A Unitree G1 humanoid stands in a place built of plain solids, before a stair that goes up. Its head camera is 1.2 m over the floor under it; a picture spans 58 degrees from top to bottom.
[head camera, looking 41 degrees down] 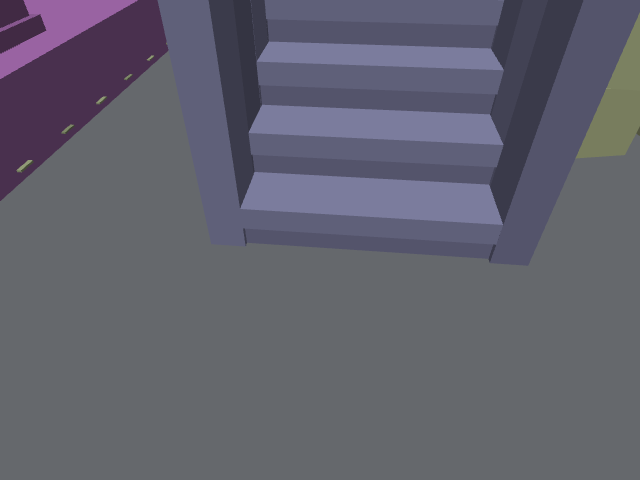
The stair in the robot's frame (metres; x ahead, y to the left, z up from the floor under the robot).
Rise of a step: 0.20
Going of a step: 0.24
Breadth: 1.03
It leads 6 degrees to the right of straight ahead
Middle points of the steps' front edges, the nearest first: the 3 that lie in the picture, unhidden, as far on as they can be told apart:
1.29 -0.18 0.20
1.53 -0.21 0.39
1.77 -0.23 0.59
